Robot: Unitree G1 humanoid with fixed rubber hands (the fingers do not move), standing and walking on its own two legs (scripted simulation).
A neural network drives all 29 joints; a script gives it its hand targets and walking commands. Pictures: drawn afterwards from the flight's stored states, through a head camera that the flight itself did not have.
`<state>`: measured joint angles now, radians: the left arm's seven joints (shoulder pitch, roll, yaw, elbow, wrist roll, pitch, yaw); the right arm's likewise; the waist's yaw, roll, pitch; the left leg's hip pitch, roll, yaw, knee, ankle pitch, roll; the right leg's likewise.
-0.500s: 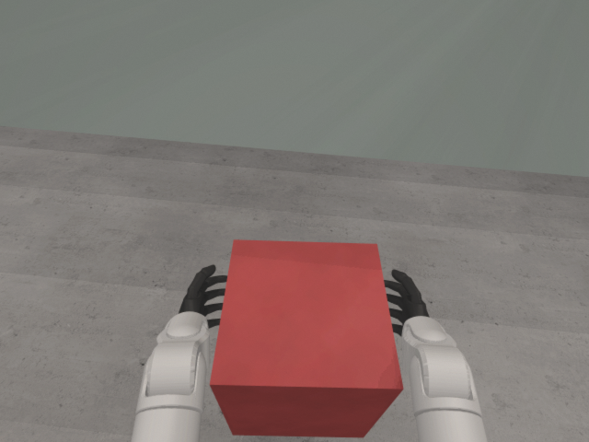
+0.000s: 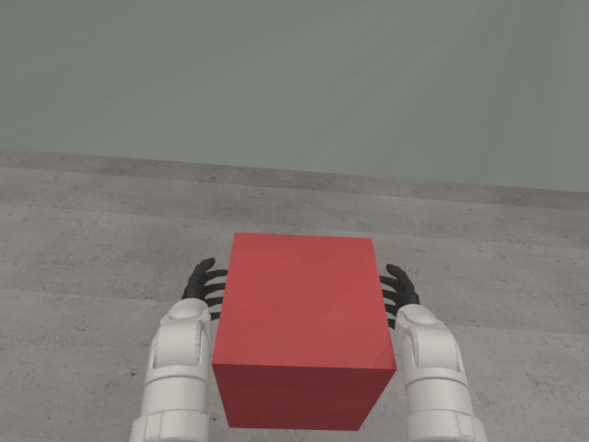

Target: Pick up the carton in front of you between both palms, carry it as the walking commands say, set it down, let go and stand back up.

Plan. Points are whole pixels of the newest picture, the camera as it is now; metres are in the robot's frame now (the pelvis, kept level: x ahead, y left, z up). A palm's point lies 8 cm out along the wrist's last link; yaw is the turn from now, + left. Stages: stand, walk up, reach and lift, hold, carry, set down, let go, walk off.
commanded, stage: set down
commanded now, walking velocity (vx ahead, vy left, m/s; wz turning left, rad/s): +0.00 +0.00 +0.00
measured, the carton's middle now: (298, 335) +0.30 +0.01 -0.03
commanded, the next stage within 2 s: none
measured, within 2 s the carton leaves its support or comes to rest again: neither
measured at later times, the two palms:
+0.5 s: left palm (225, 330) +0.36 +0.14 -0.13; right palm (384, 334) +0.37 -0.16 -0.12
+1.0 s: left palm (231, 344) +0.41 +0.15 -0.27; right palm (363, 344) +0.42 -0.15 -0.27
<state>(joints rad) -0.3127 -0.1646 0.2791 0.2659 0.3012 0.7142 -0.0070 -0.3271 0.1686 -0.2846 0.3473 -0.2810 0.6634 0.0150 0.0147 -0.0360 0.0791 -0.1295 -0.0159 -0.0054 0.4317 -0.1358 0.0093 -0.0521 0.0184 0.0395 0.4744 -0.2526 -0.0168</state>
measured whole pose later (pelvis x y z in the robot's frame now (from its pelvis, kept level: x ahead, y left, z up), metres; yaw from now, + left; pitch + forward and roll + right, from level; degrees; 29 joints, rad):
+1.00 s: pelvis -0.02 -0.02 -0.19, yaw -2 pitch +43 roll -1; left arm -0.79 -0.08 0.48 0.59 0.24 0.23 0.03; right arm -0.84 0.06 -0.43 0.68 -0.21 0.22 -0.04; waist 0.03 -0.03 -0.20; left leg -1.75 -0.03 -0.05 1.40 -0.40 -0.03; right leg -1.67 0.09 0.01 1.47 -0.54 -0.02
